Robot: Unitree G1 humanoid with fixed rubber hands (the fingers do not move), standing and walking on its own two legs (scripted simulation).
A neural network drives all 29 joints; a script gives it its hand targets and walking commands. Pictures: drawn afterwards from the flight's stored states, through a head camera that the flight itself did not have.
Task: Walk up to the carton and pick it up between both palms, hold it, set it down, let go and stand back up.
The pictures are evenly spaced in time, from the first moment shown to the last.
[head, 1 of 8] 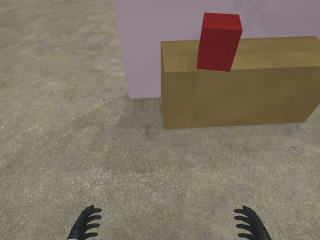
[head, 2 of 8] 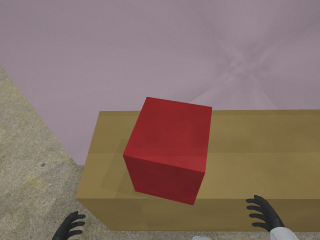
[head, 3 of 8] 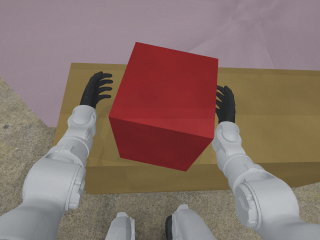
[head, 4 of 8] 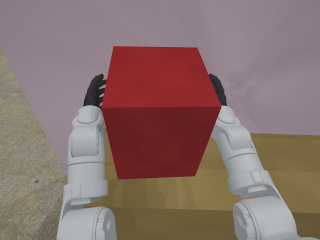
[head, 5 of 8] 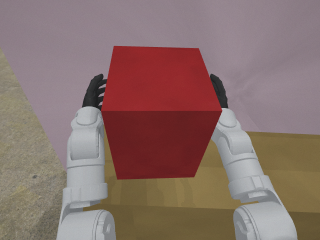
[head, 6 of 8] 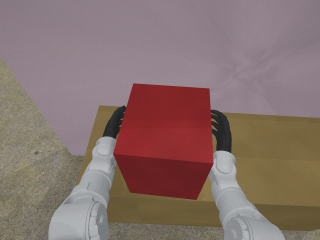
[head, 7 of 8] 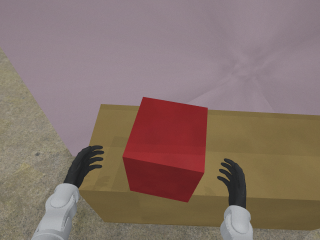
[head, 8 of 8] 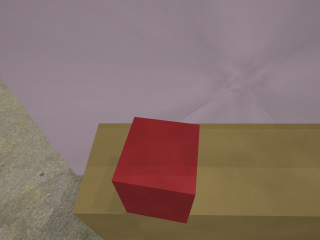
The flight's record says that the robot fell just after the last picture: no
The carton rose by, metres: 0.26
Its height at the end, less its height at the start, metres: +0.00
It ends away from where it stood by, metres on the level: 0.02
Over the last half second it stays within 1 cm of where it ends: yes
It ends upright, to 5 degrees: yes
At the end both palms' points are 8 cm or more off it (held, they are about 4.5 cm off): yes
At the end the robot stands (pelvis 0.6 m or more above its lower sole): yes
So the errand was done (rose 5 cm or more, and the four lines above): yes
